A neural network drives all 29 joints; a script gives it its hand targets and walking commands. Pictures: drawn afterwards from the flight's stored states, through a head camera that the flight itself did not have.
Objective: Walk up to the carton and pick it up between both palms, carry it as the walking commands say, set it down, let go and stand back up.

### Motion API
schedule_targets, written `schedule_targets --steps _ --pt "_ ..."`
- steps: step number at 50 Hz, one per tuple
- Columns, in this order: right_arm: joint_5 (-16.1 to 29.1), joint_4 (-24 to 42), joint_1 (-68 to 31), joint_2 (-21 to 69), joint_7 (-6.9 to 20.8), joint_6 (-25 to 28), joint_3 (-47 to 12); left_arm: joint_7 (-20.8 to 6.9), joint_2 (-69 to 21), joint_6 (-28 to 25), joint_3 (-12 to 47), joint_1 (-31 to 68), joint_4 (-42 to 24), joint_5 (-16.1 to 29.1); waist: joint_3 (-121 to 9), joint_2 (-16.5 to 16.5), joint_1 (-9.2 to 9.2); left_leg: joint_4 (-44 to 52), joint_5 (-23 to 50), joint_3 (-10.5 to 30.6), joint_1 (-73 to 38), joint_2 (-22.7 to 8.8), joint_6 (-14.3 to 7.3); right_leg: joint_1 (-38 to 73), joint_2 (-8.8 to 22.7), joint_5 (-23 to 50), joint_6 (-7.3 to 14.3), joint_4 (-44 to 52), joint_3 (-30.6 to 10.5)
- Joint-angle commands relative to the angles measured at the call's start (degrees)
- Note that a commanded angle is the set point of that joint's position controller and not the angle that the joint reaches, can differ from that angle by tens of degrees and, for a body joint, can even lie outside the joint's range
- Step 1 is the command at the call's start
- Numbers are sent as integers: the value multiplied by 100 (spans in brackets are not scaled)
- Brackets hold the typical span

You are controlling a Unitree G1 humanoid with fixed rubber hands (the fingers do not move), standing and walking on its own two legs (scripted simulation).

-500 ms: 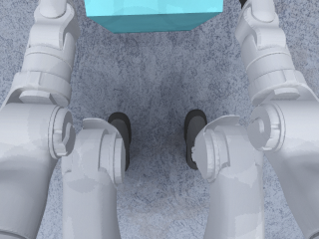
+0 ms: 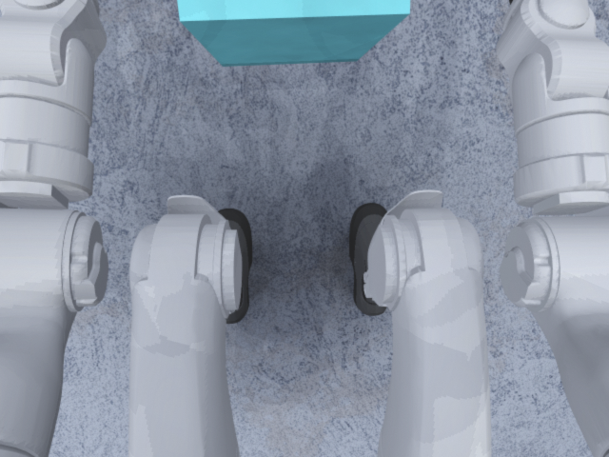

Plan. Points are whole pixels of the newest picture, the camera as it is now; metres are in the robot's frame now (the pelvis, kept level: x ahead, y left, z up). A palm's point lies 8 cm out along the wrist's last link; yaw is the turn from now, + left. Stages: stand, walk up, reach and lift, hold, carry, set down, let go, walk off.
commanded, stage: set down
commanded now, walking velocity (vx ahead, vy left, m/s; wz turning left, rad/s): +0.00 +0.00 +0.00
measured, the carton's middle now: out of the picture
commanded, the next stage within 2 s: let go in 0.96 s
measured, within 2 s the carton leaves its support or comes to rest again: neither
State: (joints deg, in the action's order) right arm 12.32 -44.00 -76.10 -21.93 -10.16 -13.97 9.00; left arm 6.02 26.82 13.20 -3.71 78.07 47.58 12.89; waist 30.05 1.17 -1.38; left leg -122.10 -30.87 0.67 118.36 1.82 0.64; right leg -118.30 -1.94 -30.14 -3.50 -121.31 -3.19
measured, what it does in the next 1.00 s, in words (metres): rises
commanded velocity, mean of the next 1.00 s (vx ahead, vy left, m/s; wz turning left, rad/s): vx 0.00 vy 0.00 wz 0.00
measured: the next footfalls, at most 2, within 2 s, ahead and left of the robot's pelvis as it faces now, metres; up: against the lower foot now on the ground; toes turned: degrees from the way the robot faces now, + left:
none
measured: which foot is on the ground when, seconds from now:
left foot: down 0.00-1.00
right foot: down 0.00-1.00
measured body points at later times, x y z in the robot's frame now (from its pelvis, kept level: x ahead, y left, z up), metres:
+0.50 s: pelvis +0.01 +0.01 +0.12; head +0.37 +0.03 +0.38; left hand +0.58 +0.21 -0.01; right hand +0.55 -0.20 +0.00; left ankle +0.13 +0.12 -0.36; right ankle +0.14 -0.13 -0.36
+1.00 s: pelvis +0.01 +0.01 +0.23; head +0.35 +0.01 +0.51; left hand +0.57 +0.21 +0.13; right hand +0.54 -0.21 +0.12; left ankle +0.13 +0.12 -0.36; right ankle +0.14 -0.13 -0.36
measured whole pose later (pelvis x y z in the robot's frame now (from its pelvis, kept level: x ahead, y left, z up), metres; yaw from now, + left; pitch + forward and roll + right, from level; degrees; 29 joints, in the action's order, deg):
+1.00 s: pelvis +0.01 +0.01 +0.23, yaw +0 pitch +23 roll -1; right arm 12.2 -34.9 -68.6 -21.9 -6.0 -23.5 9.0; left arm 2.1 26.8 22.0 -8.7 73.8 37.9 12.9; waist 29.3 1.1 -1.2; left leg -74.6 -20.4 0.8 77.7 1.3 -0.3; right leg -77.5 -0.4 -19.3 -2.8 -73.3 -3.0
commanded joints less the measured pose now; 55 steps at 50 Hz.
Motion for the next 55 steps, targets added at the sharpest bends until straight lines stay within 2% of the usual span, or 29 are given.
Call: schedule_targets --steps 1,4,9,14,16,22,26,33,39,41,43,46,48,51,53,55 --pt "325 1252 -2077 -591 18 -75 -75 60 1001 164 -457 2303 -1350 162 -10901 -37 156 2111 493 -390 -4505 23 -77 4474 -78 380 218 1861 857" --pt "318 1476 -1990 -736 36 -225 46 104 1046 299 -449 2430 -1924 105 -11512 -267 96 2322 775 -343 -5226 84 -44 4582 -100 579 267 2046 903" --pt "177 2035 -1433 -1028 95 -402 323 180 1028 494 -492 2150 -2928 22 -12771 -689 -86 2563 1923 -174 -6755 177 56 4648 -203 1362 316 2332 1003" --pt "-120 1952 -762 -1178 251 -541 625 135 702 737 -523 1263 -2424 -173 -12716 -930 -264 2959 2609 32 -7539 171 206 4225 -298 1516 319 2787 1091" --pt "-189 2057 -660 -1214 299 -549 711 124 647 768 -557 1096 -2421 -206 -12667 -960 -272 3123 2811 75 -7719 178 240 4238 -339 1590 312 2965 1108" --pt "-90 2890 -717 -1362 356 -623 673 111 740 823 -621 1156 -3173 -75 -13249 -1000 -189 3523 3605 130 -8685 217 266 4884 -434 2047 310 3428 1064" --pt "-20 3147 -735 -1425 352 -803 595 79 877 964 -699 1172 -3359 -8 -13282 -909 -112 3910 3715 124 -8963 226 259 5416 -434 2142 301 3810 978" --pt "-39 2880 -606 -1240 319 -996 499 -67 1054 1049 -870 1007 -2963 -44 -12906 -636 63 4761 3375 -14 -8588 266 176 6549 -369 2366 254 4567 753" --pt "-77 2837 -760 -1105 300 -1001 435 -289 1092 990 -856 935 -2456 -72 -12564 -421 115 5488 3012 -63 -8306 295 76 7481 -310 2466 236 5270 585" --pt "-222 2127 -733 -924 334 -975 398 -373 977 946 -864 877 -1707 -186 -11659 -397 104 5711 2582 -44 -7856 270 59 7268 -235 2103 244 5477 546" --pt "-377 1731 -765 -763 389 -869 403 -463 839 825 -902 844 -1220 -329 -11068 -364 86 5894 2308 -8 -7599 265 41 7163 -187 1873 254 5658 514" --pt "-590 1747 -872 -688 426 -641 506 -543 726 645 -915 767 -815 -508 -11082 -290 25 6017 2309 48 -7696 263 37 7327 -187 1899 230 5808 555" --pt "-678 1868 -839 -708 414 -546 572 -557 739 570 -917 696 -798 -563 -11421 -279 16 6037 2420 67 -7897 283 56 7555 -215 2011 204 5840 573" --pt "-670 2268 -583 -881 417 -561 569 -478 858 568 -870 619 -1474 -595 -12392 -413 35 6037 2768 100 -8641 306 87 7929 -271 2226 198 5795 616" --pt "-771 2537 382 -985 458 -662 513 -368 842 673 -690 -185 -2126 -644 -13458 -599 -1 5977 3358 119 -9653 297 148 8255 -316 2602 210 5679 704" --pt "-811 3089 1341 -1082 506 -787 338 -234 841 814 -525 -1004 -3142 -654 -14342 -800 20 5929 4257 180 -10785 284 247 8389 -386 3052 212 5612 759"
